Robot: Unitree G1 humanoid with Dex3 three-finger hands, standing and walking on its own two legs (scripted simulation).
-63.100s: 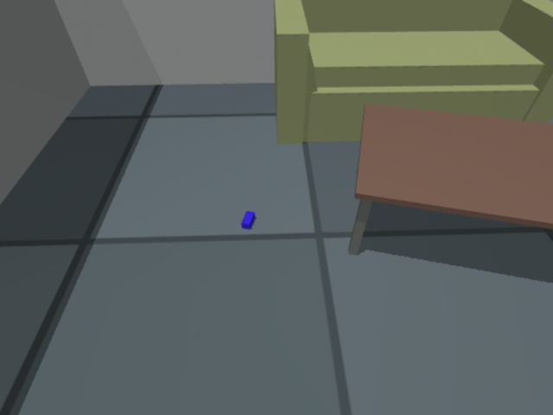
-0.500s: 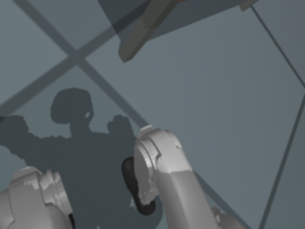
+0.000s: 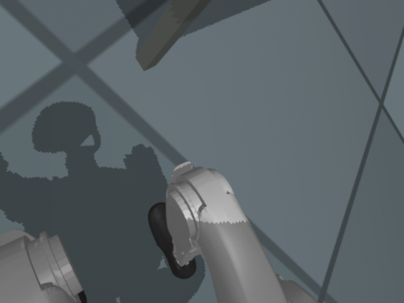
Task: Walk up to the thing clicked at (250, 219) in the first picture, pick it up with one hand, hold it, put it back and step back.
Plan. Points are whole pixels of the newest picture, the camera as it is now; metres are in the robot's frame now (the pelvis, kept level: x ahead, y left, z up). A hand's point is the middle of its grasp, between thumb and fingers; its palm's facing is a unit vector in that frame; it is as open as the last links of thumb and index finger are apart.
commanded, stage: rest palm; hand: left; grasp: from above
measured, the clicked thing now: out of the picture +0.48 +0.36 -0.29
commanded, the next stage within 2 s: close in 1.00 s
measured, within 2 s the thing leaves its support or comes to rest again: neither
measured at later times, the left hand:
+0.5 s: hand out of the picture +0.47 +0.34 -0.26, palm faces -0.40 -0.20 -0.90, open 14.4 cm
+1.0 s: hand out of the picture +0.47 +0.34 -0.27, palm faces -0.41 -0.20 -0.89, open 14.2 cm
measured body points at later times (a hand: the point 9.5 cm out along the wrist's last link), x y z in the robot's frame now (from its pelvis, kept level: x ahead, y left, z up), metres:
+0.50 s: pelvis -0.01 +0.01 +0.00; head +0.29 +0.14 +0.31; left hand +0.48 +0.35 -0.21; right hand +0.03 -0.24 -0.03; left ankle +0.06 +0.12 -0.28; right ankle +0.12 -0.12 -0.28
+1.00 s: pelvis -0.01 +0.01 +0.01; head +0.30 +0.14 +0.30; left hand +0.49 +0.34 -0.22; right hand +0.03 -0.24 -0.03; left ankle +0.06 +0.12 -0.28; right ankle +0.12 -0.13 -0.28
